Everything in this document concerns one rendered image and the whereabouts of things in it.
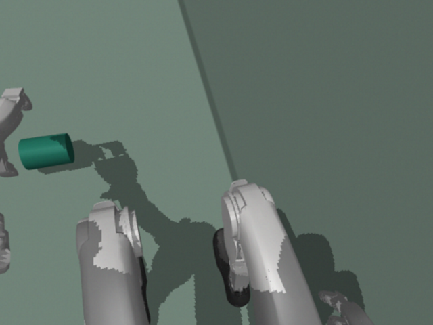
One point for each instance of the left robot foot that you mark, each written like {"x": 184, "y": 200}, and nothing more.
{"x": 143, "y": 288}

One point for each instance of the right robot foot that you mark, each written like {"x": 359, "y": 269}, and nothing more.
{"x": 236, "y": 298}

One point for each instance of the left robot hand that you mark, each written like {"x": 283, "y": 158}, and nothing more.
{"x": 12, "y": 102}

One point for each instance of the right robot hand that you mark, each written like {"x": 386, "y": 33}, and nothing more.
{"x": 352, "y": 314}

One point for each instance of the can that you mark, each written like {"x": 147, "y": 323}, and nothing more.
{"x": 46, "y": 151}

